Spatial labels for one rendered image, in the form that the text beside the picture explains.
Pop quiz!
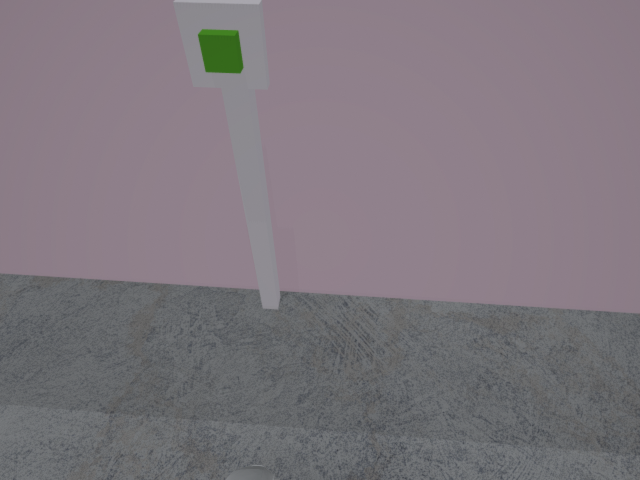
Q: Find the button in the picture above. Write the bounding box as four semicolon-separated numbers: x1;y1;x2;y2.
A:
198;29;243;73

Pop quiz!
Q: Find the panel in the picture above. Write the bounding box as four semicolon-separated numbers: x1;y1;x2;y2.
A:
173;0;280;309

